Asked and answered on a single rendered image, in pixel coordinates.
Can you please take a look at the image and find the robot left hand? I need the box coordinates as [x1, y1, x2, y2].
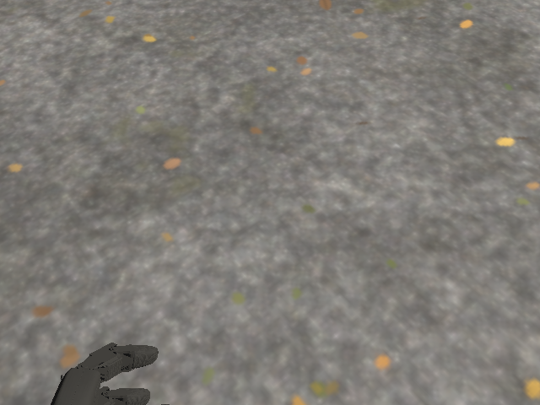
[51, 343, 170, 405]

